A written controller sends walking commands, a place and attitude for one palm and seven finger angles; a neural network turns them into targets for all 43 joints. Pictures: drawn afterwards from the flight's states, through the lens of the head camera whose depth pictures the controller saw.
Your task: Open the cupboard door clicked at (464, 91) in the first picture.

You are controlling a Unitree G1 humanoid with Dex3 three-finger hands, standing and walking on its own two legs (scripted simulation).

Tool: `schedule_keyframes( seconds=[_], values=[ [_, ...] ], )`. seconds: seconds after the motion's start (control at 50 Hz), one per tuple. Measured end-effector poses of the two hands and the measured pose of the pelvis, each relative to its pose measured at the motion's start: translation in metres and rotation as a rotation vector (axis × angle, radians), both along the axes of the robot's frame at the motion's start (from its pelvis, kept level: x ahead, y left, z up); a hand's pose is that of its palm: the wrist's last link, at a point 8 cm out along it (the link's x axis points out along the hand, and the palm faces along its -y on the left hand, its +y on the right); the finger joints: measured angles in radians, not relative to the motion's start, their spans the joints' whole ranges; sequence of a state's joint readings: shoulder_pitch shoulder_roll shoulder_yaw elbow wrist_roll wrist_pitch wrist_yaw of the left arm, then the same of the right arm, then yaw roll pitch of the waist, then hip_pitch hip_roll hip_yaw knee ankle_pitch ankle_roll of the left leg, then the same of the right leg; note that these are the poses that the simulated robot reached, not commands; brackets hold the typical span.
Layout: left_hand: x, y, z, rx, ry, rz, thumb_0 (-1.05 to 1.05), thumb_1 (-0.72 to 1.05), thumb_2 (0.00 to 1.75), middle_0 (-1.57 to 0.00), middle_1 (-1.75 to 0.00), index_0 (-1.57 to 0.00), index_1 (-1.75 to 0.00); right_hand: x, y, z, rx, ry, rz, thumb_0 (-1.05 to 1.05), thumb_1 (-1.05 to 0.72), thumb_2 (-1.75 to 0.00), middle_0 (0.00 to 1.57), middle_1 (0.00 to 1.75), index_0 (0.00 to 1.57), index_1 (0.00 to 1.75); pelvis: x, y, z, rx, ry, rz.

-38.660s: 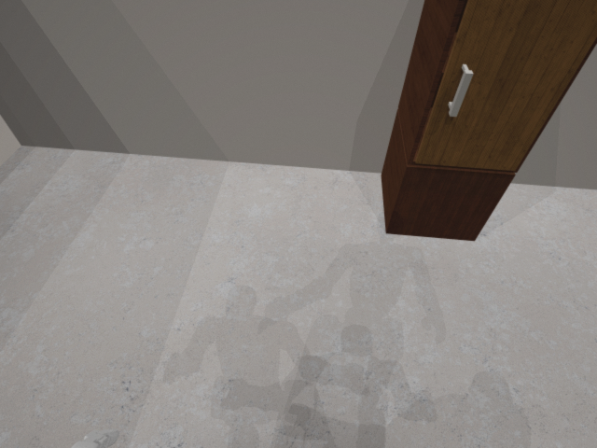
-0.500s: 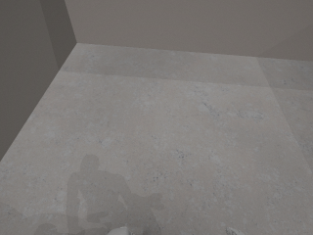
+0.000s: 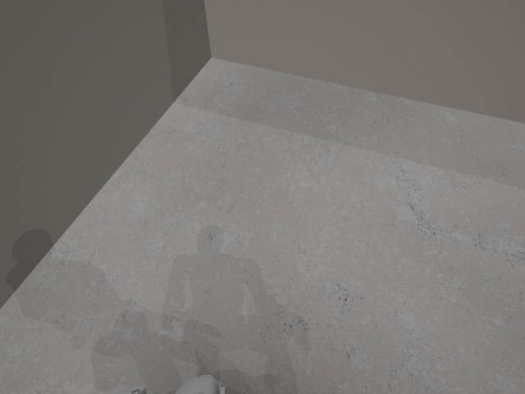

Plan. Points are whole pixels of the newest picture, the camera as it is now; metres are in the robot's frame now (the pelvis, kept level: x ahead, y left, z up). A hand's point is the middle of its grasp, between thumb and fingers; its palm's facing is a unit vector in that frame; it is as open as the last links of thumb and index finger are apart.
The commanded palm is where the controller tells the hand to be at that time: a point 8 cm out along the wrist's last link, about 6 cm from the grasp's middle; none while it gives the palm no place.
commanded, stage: turn to face it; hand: left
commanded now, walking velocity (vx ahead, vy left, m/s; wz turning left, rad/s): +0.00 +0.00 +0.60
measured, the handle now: out of the picture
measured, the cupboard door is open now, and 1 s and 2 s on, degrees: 50 50 50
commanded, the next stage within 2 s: none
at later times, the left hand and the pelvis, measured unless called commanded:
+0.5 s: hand out of the picture +0.09 +0.19 -0.16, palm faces +0.29 -0.91 -0.31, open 7.4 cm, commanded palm none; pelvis +0.06 -0.04 -0.01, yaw +17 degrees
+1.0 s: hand out of the picture +0.03 +0.20 -0.17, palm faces +0.59 -0.76 -0.26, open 7.4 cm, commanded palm none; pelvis +0.08 -0.03 +0.00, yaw +35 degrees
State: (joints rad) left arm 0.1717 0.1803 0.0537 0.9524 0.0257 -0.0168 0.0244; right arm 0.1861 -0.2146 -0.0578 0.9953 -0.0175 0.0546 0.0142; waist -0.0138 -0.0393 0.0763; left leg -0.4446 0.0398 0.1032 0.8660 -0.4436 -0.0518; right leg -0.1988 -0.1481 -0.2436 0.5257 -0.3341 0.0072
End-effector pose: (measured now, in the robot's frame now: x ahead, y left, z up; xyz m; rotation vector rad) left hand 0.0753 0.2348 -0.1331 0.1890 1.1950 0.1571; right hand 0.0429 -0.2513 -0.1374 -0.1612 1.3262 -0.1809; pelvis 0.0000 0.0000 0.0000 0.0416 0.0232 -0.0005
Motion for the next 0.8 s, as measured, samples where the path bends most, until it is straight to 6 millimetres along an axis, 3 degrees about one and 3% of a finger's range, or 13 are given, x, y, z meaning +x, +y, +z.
schedule_keyframes(
  seconds=[0.1,0.16,0.3,0.44,0.52,0.62,0.7,0.8],
  values=[
    [-0.02,0.024,-0.025,-0.017,0.058,0.088,0.0,0.92,0.9,-0.2,-0.3,-0.21,-0.3,0.089,0.006,0.003,-0.055,-0.152,0.136,0.01,-0.91,-0.9,0.2,0.29,0.19,0.3,0.019,0.013,-0.018,-0.031,-0.002,0.06],
    [-0.025,0.038,-0.031,0.004,0.104,0.121,0.0,0.91,0.9,-0.2,-0.3,-0.2,-0.3,0.121,0.011,0.009,-0.074,-0.219,0.181,0.01,-0.91,-0.9,0.2,0.29,0.19,0.3,0.025,0.013,-0.021,-0.03,-0.003,0.083],
    [-0.004,0.041,-0.006,0.035,0.04,0.188,0.0,0.91,0.9,-0.19,-0.3,-0.2,-0.3,0.146,0.011,0.014,-0.059,-0.185,0.265,0.01,-0.91,-0.89,0.2,0.3,0.2,0.3,0.038,-0.001,-0.008,-0.049,0.008,0.16],
    [0.008,0.014,0.005,0.089,-0.042,0.233,0.0,0.9,0.9,-0.2,-0.3,-0.2,-0.3,0.164,-0.008,-0.014,0.006,-0.118,0.303,0.01,-0.9,-0.89,0.2,0.3,0.2,0.3,0.057,-0.033,-0.017,-0.031,0.015,0.25],
    [-0.007,-0.009,0.011,0.083,-0.013,0.289,0.0,0.9,0.9,-0.2,-0.3,-0.2,-0.3,0.18,-0.013,-0.017,0.018,-0.083,0.339,0.01,-0.91,-0.89,0.2,0.3,0.2,0.3,0.063,-0.042,-0.011,-0.016,-0.001,0.311],
    [-0.03,-0.034,0.01,0.034,0.043,0.371,0.0,0.9,0.9,-0.2,-0.3,-0.2,-0.3,0.202,-0.002,-0.006,0.034,-0.068,0.405,0.01,-0.91,-0.9,0.2,0.3,0.2,0.3,0.073,-0.046,-0.001,0.0,0.0,0.385],
    [-0.052,-0.043,0.001,-0.006,0.063,0.455,0.0,0.9,0.9,-0.2,-0.3,-0.21,-0.3,0.224,0.02,-0.001,0.032,-0.073,0.493,0.01,-0.91,-0.9,0.2,0.29,0.19,0.3,0.077,-0.043,-0.002,-0.001,0.0,0.447],
    [-0.088,-0.034,-0.024,-0.042,0.093,0.562,0.0,0.9,0.9,-0.2,-0.3,-0.21,-0.3,0.254,0.056,-0.002,0.013,-0.15,0.607,0.01,-0.91,-0.9,0.2,0.3,0.2,0.3,0.077,-0.029,-0.018,-0.025,-0.005,0.523]
  ],
)
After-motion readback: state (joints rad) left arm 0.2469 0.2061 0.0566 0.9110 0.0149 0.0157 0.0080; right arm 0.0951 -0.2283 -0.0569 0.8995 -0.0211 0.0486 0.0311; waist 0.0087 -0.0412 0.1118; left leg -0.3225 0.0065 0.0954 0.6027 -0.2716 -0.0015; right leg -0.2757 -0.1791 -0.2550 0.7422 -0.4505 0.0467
